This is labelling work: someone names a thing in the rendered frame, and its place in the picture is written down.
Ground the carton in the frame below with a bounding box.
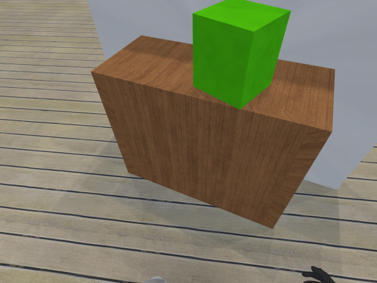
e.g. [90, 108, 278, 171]
[193, 0, 291, 110]

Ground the right robot hand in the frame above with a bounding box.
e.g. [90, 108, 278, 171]
[302, 266, 335, 283]

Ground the pedestal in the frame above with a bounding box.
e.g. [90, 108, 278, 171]
[91, 35, 335, 229]

